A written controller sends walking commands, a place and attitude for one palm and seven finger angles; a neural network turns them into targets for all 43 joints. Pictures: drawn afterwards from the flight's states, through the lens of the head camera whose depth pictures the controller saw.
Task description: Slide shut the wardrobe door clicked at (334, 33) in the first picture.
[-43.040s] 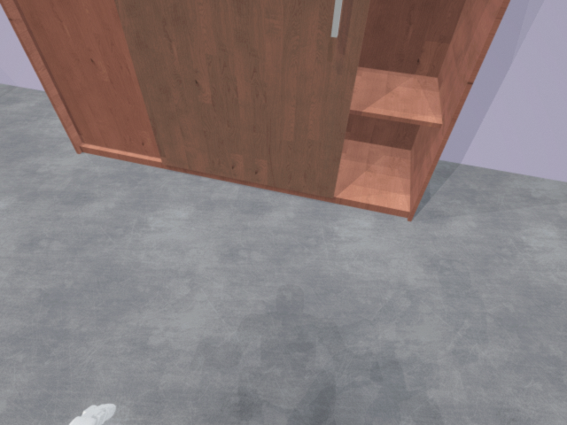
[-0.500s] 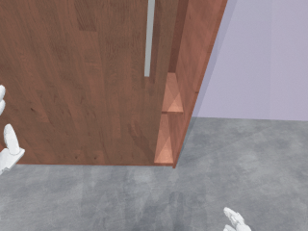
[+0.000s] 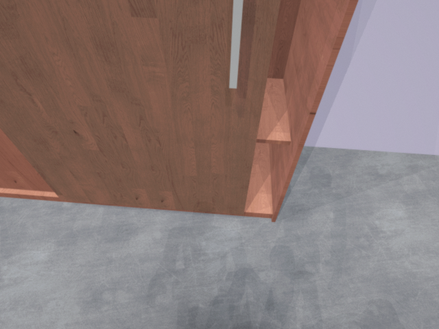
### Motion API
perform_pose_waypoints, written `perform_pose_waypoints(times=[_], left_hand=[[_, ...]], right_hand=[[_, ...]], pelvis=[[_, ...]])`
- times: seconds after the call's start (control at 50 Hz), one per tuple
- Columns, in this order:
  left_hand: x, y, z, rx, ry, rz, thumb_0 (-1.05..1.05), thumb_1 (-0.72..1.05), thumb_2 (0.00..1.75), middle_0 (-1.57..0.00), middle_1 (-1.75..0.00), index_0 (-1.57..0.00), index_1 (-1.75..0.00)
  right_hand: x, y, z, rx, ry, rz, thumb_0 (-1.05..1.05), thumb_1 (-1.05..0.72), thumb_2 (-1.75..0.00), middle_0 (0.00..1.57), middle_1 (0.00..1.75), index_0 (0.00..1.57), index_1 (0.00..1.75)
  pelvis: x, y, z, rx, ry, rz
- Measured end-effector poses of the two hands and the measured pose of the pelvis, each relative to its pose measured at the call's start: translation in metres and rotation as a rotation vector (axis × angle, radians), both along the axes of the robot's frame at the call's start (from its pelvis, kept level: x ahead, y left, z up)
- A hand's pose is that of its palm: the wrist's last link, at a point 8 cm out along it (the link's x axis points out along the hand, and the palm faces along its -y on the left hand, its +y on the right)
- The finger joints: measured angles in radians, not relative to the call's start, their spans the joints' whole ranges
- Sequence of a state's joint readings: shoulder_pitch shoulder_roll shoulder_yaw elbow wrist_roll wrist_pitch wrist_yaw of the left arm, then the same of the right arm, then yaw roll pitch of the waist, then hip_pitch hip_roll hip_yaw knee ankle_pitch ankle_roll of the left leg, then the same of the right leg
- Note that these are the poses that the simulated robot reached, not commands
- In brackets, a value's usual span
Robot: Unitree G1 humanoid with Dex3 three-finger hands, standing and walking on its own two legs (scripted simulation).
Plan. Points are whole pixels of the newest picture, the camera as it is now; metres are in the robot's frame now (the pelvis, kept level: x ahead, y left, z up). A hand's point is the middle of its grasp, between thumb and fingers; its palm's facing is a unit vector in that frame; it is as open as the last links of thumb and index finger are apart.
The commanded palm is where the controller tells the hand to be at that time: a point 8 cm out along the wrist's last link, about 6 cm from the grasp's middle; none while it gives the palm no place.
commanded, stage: let the arm hang, fingers relaxed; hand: left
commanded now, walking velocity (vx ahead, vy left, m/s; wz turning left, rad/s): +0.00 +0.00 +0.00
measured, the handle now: (237, 22) +0.70 +0.01 +0.22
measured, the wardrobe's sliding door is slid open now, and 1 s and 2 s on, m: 0.14 0.14 0.14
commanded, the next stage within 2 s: look to check the result in 0.68 s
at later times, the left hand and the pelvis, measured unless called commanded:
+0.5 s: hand out of the picture +0.04 +0.20 -0.16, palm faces -0.01 -0.98 -0.20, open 7.3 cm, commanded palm none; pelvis -0.01 +0.02 +0.02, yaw -2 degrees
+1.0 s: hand out of the picture +0.06 +0.22 -0.15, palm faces -0.03 -0.97 -0.26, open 7.4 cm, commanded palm none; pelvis +0.01 +0.02 +0.02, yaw -2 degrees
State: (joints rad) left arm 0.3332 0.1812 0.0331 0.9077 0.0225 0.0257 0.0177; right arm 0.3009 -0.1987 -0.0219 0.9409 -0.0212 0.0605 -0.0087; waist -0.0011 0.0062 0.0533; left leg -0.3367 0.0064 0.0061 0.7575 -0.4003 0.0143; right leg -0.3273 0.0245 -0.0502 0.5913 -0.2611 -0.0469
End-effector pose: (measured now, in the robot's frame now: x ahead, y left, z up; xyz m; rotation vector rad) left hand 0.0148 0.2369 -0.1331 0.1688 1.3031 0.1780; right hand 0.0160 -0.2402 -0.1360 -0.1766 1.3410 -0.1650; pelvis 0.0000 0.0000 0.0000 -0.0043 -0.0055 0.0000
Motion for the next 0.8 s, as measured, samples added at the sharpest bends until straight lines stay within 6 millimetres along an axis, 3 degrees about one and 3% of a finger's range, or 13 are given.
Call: perform_pose_waypoints(times=[0.08,0.16,0.28,0.46,0.64,0.8], left_hand=[[-0.023,0.011,0.001,0.010,0.098,0.020,-0.01,0.96,0.90,-0.21,-0.30,-0.20,-0.30],[-0.026,0.014,0.005,0.005,0.115,0.018,0.00,0.94,0.90,-0.20,-0.30,-0.20,-0.30],[-0.010,0.013,0.006,-0.007,0.073,-0.006,0.00,0.92,0.90,-0.20,-0.30,-0.20,-0.30],[0.018,0.010,0.007,-0.021,0.012,-0.040,0.00,0.92,0.90,-0.20,-0.30,-0.20,-0.30],[0.022,0.017,0.008,-0.009,0.027,-0.045,0.00,0.91,0.90,-0.20,-0.30,-0.20,-0.30],[0.024,0.026,0.010,0.015,0.042,-0.044,0.00,0.91,0.90,-0.20,-0.30,-0.20,-0.30]], right_hand=[[-0.016,0.008,0.003,-0.004,0.037,-0.020,0.00,-0.90,-0.90,0.20,0.30,0.20,0.30],[-0.025,0.021,0.007,0.014,0.060,-0.019,0.00,-0.90,-0.90,0.20,0.30,0.20,0.30],[-0.026,0.039,0.005,0.045,0.043,-0.032,0.00,-0.91,-0.90,0.20,0.30,0.20,0.30],[-0.035,0.045,0.004,0.051,0.047,-0.060,0.00,-0.91,-0.90,0.20,0.30,0.20,0.30],[-0.044,0.041,0.005,0.038,0.085,-0.074,0.00,-0.91,-0.90,0.20,0.30,0.20,0.30],[-0.031,0.029,0.006,0.014,0.074,-0.065,0.00,-0.90,-0.90,0.20,0.30,0.20,0.30]], pelvis=[[-0.002,0.005,0.005,-0.012,0.014,0.000],[-0.004,0.009,0.012,-0.006,0.008,-0.015],[-0.006,0.015,0.015,-0.002,-0.014,-0.023],[-0.008,0.021,0.016,0.001,-0.020,-0.031],[-0.004,0.023,0.017,0.004,-0.018,-0.034],[0.000,0.022,0.017,0.004,-0.023,-0.034]])
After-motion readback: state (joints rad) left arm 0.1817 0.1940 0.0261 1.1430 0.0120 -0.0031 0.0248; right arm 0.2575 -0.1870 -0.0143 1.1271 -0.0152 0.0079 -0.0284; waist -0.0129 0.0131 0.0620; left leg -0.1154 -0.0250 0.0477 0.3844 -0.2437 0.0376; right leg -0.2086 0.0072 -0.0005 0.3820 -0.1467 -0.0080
